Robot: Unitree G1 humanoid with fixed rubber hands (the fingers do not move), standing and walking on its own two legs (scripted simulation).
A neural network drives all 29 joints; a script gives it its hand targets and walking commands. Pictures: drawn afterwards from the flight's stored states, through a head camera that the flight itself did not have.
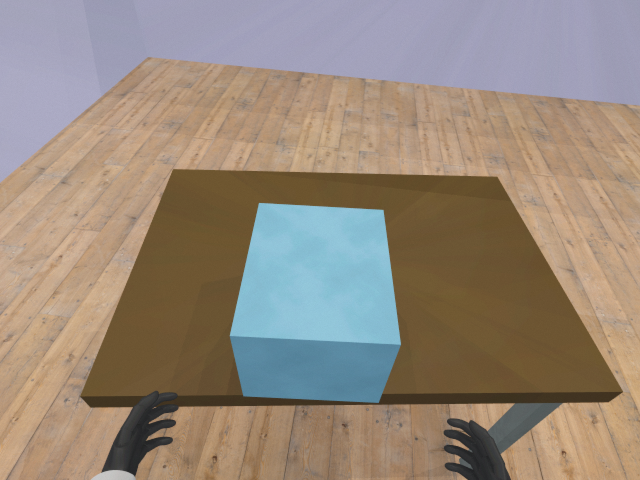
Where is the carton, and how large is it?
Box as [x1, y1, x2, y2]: [230, 203, 400, 402]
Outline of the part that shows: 259,203 230,332 231,343 243,395 378,402 400,345 383,210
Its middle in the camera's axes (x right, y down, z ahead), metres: -0.01 +0.09 +0.65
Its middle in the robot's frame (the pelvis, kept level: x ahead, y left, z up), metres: +0.43 +0.03 -0.05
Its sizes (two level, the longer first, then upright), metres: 0.264 0.218 0.183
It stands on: a table, 0.63 m high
